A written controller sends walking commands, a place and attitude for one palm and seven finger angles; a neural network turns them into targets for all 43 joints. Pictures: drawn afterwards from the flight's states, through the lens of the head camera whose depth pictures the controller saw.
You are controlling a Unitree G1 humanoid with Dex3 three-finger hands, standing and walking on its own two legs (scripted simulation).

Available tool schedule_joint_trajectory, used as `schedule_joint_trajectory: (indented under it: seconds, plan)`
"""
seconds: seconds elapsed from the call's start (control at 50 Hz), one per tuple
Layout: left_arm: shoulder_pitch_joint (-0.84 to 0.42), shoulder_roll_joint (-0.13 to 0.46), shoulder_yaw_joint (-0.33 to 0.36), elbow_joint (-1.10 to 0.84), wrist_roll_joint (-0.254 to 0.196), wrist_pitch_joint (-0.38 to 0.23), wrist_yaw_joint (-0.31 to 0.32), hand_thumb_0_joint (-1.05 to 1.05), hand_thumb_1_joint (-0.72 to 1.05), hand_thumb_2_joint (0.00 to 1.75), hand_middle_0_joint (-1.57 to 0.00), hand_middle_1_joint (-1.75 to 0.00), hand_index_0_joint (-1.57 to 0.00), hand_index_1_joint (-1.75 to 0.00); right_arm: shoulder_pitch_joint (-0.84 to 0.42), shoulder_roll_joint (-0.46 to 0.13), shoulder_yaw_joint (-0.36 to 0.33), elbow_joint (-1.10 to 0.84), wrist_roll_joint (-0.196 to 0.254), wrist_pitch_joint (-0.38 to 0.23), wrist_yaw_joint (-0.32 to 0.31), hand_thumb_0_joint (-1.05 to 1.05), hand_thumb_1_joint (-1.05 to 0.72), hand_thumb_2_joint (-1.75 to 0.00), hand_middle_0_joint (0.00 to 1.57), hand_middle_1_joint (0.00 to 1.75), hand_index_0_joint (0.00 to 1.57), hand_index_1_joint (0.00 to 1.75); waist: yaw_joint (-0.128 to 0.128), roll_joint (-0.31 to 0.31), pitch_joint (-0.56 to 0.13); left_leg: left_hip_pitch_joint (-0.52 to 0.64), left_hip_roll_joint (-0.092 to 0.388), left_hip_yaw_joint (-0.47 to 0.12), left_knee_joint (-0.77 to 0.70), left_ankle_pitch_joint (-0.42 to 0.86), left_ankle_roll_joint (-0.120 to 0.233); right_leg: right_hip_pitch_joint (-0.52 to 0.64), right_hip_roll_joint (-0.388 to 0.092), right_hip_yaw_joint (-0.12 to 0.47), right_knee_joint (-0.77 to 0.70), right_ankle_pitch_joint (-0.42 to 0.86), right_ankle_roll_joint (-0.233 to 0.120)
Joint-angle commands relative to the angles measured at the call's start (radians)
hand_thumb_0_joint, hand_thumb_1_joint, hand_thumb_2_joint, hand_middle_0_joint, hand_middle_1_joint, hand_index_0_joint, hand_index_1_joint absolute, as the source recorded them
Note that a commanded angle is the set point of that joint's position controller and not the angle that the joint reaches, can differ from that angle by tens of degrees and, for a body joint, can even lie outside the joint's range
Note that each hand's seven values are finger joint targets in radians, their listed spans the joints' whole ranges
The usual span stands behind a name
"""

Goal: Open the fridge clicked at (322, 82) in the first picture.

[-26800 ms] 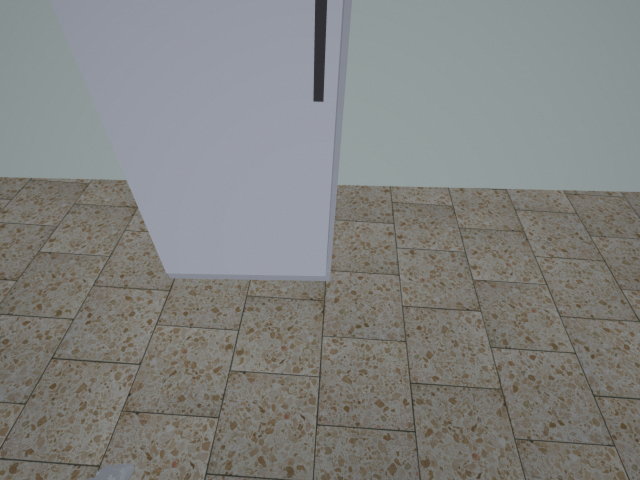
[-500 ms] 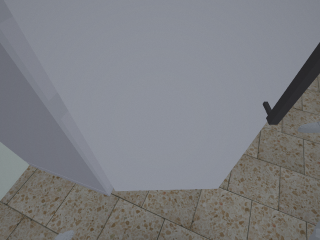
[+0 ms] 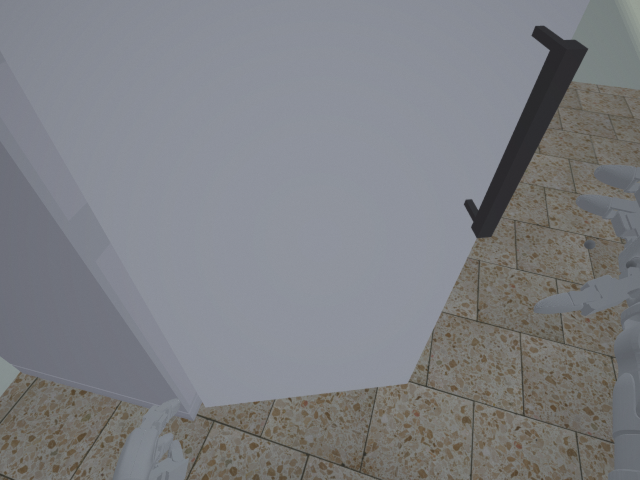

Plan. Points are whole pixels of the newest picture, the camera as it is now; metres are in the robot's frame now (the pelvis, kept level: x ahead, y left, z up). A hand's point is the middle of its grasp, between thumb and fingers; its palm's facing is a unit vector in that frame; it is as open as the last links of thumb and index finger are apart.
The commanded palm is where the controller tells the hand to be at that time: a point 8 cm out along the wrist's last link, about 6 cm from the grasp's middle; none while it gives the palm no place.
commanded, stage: slip the hand off the handle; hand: right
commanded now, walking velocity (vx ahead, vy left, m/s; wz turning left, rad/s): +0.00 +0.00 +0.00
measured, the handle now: (508, 147) +0.47 -0.22 +0.20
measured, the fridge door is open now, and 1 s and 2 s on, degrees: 69 69 69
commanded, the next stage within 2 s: draw the hand back to the body in 0.62 s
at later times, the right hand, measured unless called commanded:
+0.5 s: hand (585, 261) +0.30 -0.26 +0.18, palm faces +0.32 +0.93 -0.19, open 14.7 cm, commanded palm +0.27 -0.30 +0.18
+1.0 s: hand (596, 279) +0.28 -0.26 +0.18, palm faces +0.11 +0.99 -0.04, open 14.7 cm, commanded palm +0.24 -0.31 +0.18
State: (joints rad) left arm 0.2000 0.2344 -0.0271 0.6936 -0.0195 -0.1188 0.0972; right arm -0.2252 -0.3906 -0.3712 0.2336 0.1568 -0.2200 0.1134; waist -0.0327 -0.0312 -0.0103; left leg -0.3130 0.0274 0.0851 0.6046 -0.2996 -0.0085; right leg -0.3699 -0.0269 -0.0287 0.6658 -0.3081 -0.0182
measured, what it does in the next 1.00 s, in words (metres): stands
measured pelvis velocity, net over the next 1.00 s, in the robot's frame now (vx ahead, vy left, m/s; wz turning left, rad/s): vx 0.02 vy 0.02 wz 0.01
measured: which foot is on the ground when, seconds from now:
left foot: down 0.00-1.00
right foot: down 0.00-1.00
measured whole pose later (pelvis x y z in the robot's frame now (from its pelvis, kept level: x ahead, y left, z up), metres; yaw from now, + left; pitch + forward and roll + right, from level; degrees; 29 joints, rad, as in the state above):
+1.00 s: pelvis +0.02 +0.02 +0.01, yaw +1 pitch -3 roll +1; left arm 0.20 0.28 -0.04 0.65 -0.08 -0.18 0.16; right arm 0.01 -0.44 -0.47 0.03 0.39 0.20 0.36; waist -0.03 -0.07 -0.03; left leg -0.19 0.01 0.08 0.56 -0.32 0.00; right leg -0.23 -0.04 -0.03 0.60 -0.31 0.00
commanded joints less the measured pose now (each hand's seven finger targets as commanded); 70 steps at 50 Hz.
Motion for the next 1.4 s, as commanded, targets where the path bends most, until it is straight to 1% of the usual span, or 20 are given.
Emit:
schedule_joint_trajectory:
  seconds: [0.0, 0.08, 0.14, 0.22, 0.28, 0.38, 0.44, 0.58, 0.72, 0.74, 0.76, 0.86, 0.98, 1.08, 1.14, 1.22, 1.24, 1.26, 1.32, 1.38]
  plan:
    - [-0.078, 0.149, 0.041, -0.124, -0.008, -0.057, 0.024, 0.0, 0.9, 0.9, -0.2, -0.3, -0.2, -0.3, -0.37, -0.218, -0.021, -0.217, 0.009, -0.041, -0.011, 0.0, 0.55, -0.2, 0.25, 1.15, 0.25, 1.15, 0.034, -0.062, -0.155, -0.022, -0.058, -0.031, -0.1, -0.007, 0.032, 0.115, 0.003, 0.083, -0.181, -0.004, 0.019]
    - [-0.086, 0.148, 0.038, -0.132, 0.004, -0.065, 0.02, 0.0, 0.9, 0.9, -0.2, -0.3, -0.2, -0.3, -0.261, -0.271, -0.091, -0.242, 0.005, -0.05, -0.025, 0.0, 0.55, -0.2, 0.25, 1.15, 0.25, 1.15, -0.003, -0.044, -0.213, 0.043, -0.053, -0.037, -0.101, 0.035, 0.033, 0.13, 0.011, 0.065, -0.164, 0.072, 0.015]
    - [-0.101, 0.138, 0.037, -0.144, 0.004, -0.069, 0.011, 0.0, 0.9, 0.9, -0.2, -0.3, -0.2, -0.3, -0.158, -0.256, -0.106, -0.299, 0.023, -0.059, -0.017, 0.0, 0.55, -0.2, 0.25, 1.15, 0.25, 1.15, -0.021, -0.055, -0.228, 0.081, -0.051, -0.04, -0.094, 0.108, 0.033, 0.144, 0.013, 0.05, -0.155, 0.144, 0.015]
    - [-0.104, 0.142, 0.038, -0.127, 0.0, -0.066, 0.019, 0.0, 0.9, 0.9, -0.2, -0.3, -0.2, -0.3, -0.16, -0.31, -0.175, -0.288, 0.051, -0.058, -0.001, 0.0, 0.55, -0.2, 0.25, 1.15, 0.25, 1.15, -0.004, -0.011, -0.171, 0.08, -0.044, -0.055, -0.106, 0.123, 0.021, 0.11, 0.015, 0.033, -0.144, 0.128, 0.012]
    - [-0.111, 0.141, 0.036, -0.114, -0.005, -0.074, 0.027, 0.0, 0.9, 0.9, -0.2, -0.3, -0.2, -0.3, -0.226, -0.277, -0.131, -0.279, 0.064, -0.058, 0.025, 0.0, 0.55, -0.2, 0.25, 1.15, 0.25, 1.15, 0.019, -0.032, -0.113, 0.043, -0.038, -0.072, -0.128, 0.078, 0.018, 0.098, 0.019, 0.024, -0.136, 0.085, 0.009]
    - [-0.099, 0.146, 0.043, -0.098, -0.01, -0.085, 0.034, 0.0, 0.9, 0.9, -0.2, -0.3, -0.2, -0.3, -0.253, -0.259, -0.082, -0.234, 0.06, -0.059, 0.062, 0.0, 0.55, -0.2, 0.25, 1.15, 0.25, 1.15, 0.04, -0.04, -0.115, 0.013, -0.027, -0.098, -0.133, 0.048, 0.014, 0.089, 0.023, 0.022, -0.11, 0.06, 0.006]
    - [-0.082, 0.159, 0.051, -0.088, -0.006, -0.085, 0.037, 0.0, 0.9, 0.9, -0.2, -0.3, -0.2, -0.3, -0.242, -0.345, -0.165, -0.196, 0.073, -0.065, 0.075, 0.0, 0.55, -0.2, 0.25, 1.15, 0.25, 1.15, 0.022, 0.01, -0.17, 0.047, -0.015, -0.119, -0.116, 0.082, 0.008, 0.07, 0.022, 0.032, -0.092, 0.084, 0.005]
    - [-0.07, 0.156, 0.054, -0.106, 0.001, -0.083, 0.027, 0.0, 0.9, 0.9, -0.2, -0.3, -0.2, -0.3, -0.1, -0.408, -0.286, -0.199, 0.11, -0.093, 0.074, 0.0, 0.55, -0.2, 0.25, 1.15, 0.25, 1.15, -0.028, 0.028, -0.261, 0.148, 0.001, -0.132, -0.042, 0.302, -0.01, 0.045, 0.029, 0.031, -0.056, 0.171, 0.006]
    - [-0.068, 0.154, 0.054, -0.127, -0.015, -0.078, 0.025, 0.0, 0.9, 0.9, -0.2, -0.3, -0.2, -0.3, -0.108, -0.341, -0.219, -0.221, 0.112, -0.044, 0.098, 0.0, 0.55, -0.2, 0.25, 1.15, 0.25, 1.15, -0.004, -0.019, -0.182, 0.073, -0.011, -0.115, -0.049, 0.262, -0.003, 0.047, 0.026, 0.018, -0.06, 0.161, 0.008]
    - [-0.104, 0.177, 0.052, -0.142, -0.054, -0.079, 0.035, 0.0, 0.9, 0.9, -0.2, -0.3, -0.2, -0.3, -0.028, -0.322, -0.198, -0.111, 0.212, 0.114, 0.172, 0.0, 0.55, -0.2, 0.25, 1.15, 0.25, 1.15, -0.016, -0.026, -0.24, 0.163, 0.014, -0.152, -0.08, 0.281, -0.003, 0.074, 0.018, 0.029, -0.087, 0.151, 0.01]
    - [-0.12, 0.172, 0.05, -0.17, -0.068, -0.083, 0.045, 0.0, 0.9, 0.9, -0.2, -0.3, -0.2, -0.3, -0.125, -0.339, -0.186, -0.27, 0.232, 0.184, 0.211, 0.0, 0.55, -0.2, 0.25, 1.15, 0.25, 1.15, -0.016, -0.043, -0.278, 0.189, 0.016, -0.145, -0.088, 0.317, -0.01, 0.12, 0.018, 0.033, -0.094, 0.178, 0.006]
    - [-0.135, 0.179, 0.032, -0.208, -0.074, -0.106, 0.076, 0.0, 0.9, 0.9, -0.2, -0.3, -0.2, -0.3, -0.086, -0.401, -0.216, -0.389, 0.25, 0.381, 0.284, 0.0, 0.55, -0.2, 0.25, 1.15, 0.25, 1.15, -0.013, -0.02, -0.226, 0.172, -0.002, -0.11, -0.115, 0.367, -0.019, 0.171, 0.017, 0.049, -0.119, 0.253, -0.009]
    - [-0.139, 0.168, 0.025, -0.223, -0.057, -0.129, 0.052, 0.0, 0.9, 0.9, -0.2, -0.3, -0.2, -0.3, 0.085, -0.307, -0.242, -0.453, 0.27, 0.355, 0.209, 0.0, 0.55, -0.2, 0.25, 1.15, 0.25, 1.15, -0.039, -0.004, -0.159, 0.17, -0.038, -0.046, -0.136, 0.331, 0.017, 0.212, 0.01, 0.05, -0.166, 0.307, 0.003]
    - [-0.166, 0.168, 0.015, -0.208, -0.065, -0.113, 0.049, 0.0, 0.9, 0.9, -0.2, -0.3, -0.2, -0.3, 0.04, -0.218, -0.132, -0.418, 0.241, 0.435, 0.198, 0.0, 0.55, -0.2, 0.25, 1.15, 0.25, 1.15, -0.016, -0.045, -0.045, 0.116, -0.043, -0.038, -0.189, 0.169, 0.025, 0.2, 0.004, 0.052, -0.218, 0.2, 0.012]
    - [-0.178, 0.16, 0.007, -0.22, -0.062, -0.114, 0.054, 0.0, 0.9, 0.9, -0.2, -0.3, -0.2, -0.3, -0.044, -0.225, -0.093, -0.523, 0.201, 0.445, 0.184, 0.0, 0.51, -0.22, 0.25, 1.13, 0.25, 1.13, -0.008, -0.108, -0.07, 0.115, -0.049, -0.028, -0.203, 0.107, 0.028, 0.238, 0.005, 0.064, -0.253, 0.167, 0.013]
    - [-0.186, 0.149, -0.006, -0.22, -0.047, -0.126, 0.059, 0.0, 0.9, 0.9, -0.2, -0.3, -0.2, -0.3, -0.057, -0.247, -0.107, -0.66, 0.19, 0.377, 0.167, 0.0, 0.37, -0.29, 0.24, 1.04, 0.24, 1.04, -0.013, -0.116, -0.135, 0.153, -0.059, -0.019, -0.209, 0.109, 0.034, 0.287, 0.005, 0.078, -0.274, 0.184, 0.017]
    - [-0.174, 0.136, -0.004, -0.223, 0.003, -0.145, 0.039, 0.0, 0.9, 0.9, -0.2, -0.3, -0.2, -0.3, -0.048, -0.344, -0.146, -0.722, 0.044, 0.292, -0.035, 0.0, 0.33, -0.31, 0.24, 1.02, 0.24, 1.02, -0.034, -0.154, -0.043, 0.155, -0.045, -0.045, -0.258, 0.075, 0.038, 0.237, 0.011, 0.075, -0.296, 0.123, 0.029]
    - [-0.161, 0.139, -0.002, -0.188, 0.015, -0.151, 0.033, 0.0, 0.9, 0.9, -0.2, -0.3, -0.2, -0.3, 0.064, -0.228, -0.099, -0.649, 0.022, 0.266, -0.119, 0.0, 0.3, -0.32, 0.24, 1.0, 0.24, 1.0, -0.017, -0.156, -0.021, 0.16, -0.04, -0.026, -0.252, 0.061, 0.041, 0.224, 0.007, 0.086, -0.327, 0.066, 0.043]
    - [-0.163, 0.128, 0.008, -0.17, 0.017, -0.138, 0.021, 0.0, 0.9, 0.9, -0.2, -0.3, -0.2, -0.3, 0.181, -0.144, -0.051, -0.683, -0.02, 0.213, -0.202, 0.0, 0.19, -0.37, 0.24, 0.94, 0.24, 0.94, -0.02, -0.114, -0.042, 0.201, -0.045, -0.03, -0.261, 0.061, 0.041, 0.242, -0.003, 0.083, -0.365, 0.034, 0.038]
    - [-0.158, 0.133, 0.023, -0.155, 0.021, -0.127, 0.012, 0.0, 0.9, 0.9, -0.2, -0.3, -0.2, -0.3, 0.265, -0.141, -0.055, -0.677, -0.045, 0.167, -0.237, 0.0, 0.08, -0.43, 0.23, 0.87, 0.23, 0.87, -0.026, -0.066, -0.075, 0.249, -0.045, -0.035, -0.279, 0.083, 0.04, 0.258, -0.004, 0.054, -0.371, 0.074, 0.029]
